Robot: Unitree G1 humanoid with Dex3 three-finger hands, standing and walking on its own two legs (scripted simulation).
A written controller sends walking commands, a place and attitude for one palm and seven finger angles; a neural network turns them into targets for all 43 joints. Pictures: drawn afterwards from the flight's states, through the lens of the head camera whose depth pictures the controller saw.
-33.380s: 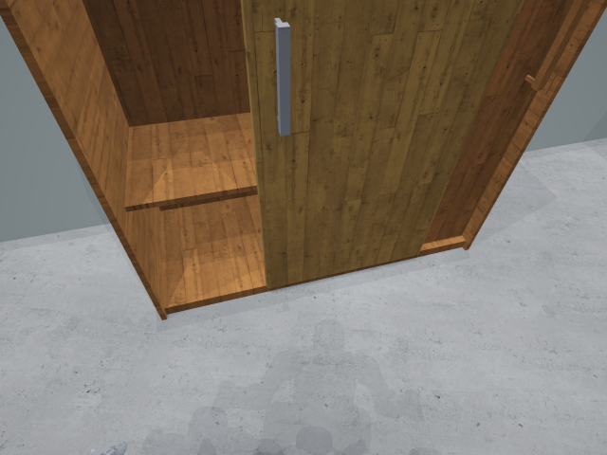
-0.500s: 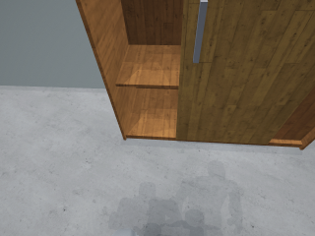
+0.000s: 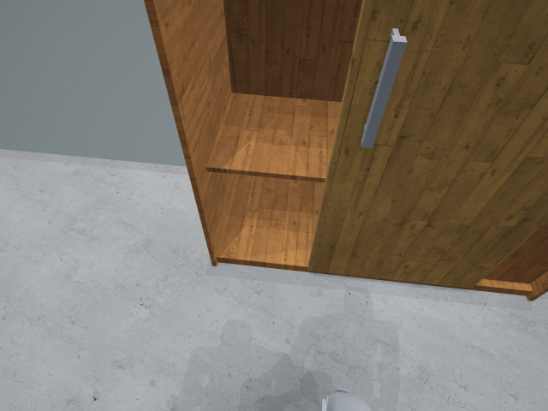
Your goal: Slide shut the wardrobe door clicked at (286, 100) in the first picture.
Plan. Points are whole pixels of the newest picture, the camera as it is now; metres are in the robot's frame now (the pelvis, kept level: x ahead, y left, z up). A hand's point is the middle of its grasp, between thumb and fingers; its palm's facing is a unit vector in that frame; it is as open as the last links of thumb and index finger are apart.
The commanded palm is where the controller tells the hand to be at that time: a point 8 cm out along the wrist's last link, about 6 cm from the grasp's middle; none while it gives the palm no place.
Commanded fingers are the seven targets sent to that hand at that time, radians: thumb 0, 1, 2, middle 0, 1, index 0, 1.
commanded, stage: take the last steps up to it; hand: right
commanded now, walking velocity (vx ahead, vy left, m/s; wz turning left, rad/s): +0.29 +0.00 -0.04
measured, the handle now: (379, 93) +0.68 -0.15 +0.10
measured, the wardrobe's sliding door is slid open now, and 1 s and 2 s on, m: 0.38 0.38 0.38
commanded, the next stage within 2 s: come to a stop and stand still in 0.40 s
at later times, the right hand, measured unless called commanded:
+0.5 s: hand (413, 382) +0.22 -0.23 -0.18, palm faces +0.00 +0.98 -0.19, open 7.3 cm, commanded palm none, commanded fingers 0.00 -0.90 -0.90 0.20 0.30 0.20 0.30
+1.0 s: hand (401, 353) +0.27 -0.22 -0.19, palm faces +0.03 +0.98 -0.18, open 7.3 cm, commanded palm none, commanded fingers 0.00 -0.90 -0.90 0.20 0.30 0.20 0.30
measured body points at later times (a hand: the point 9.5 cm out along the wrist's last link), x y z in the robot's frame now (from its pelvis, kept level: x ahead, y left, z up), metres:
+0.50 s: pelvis +0.16 -0.04 +0.00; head +0.19 -0.05 +0.44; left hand +0.18 +0.19 -0.16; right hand +0.22 -0.28 -0.16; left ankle +0.20 +0.10 -0.72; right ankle +0.17 -0.13 -0.75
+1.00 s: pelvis +0.19 -0.04 -0.01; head +0.23 -0.06 +0.44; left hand +0.21 +0.20 -0.15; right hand +0.27 -0.27 -0.18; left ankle +0.18 +0.09 -0.72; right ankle +0.18 -0.13 -0.75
